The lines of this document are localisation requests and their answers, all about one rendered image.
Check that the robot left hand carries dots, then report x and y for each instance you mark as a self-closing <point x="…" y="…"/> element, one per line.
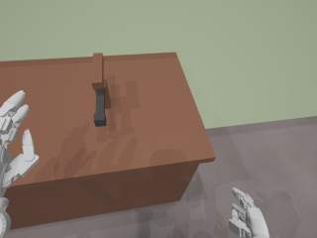
<point x="11" y="117"/>

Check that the robot right hand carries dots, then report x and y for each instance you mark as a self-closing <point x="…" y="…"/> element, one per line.
<point x="251" y="222"/>

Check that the tap lever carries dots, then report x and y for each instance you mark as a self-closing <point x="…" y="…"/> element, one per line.
<point x="99" y="115"/>

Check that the robot left forearm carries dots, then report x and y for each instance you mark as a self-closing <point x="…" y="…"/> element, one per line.
<point x="5" y="220"/>

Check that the counter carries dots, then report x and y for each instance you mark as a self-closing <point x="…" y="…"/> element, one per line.
<point x="147" y="154"/>

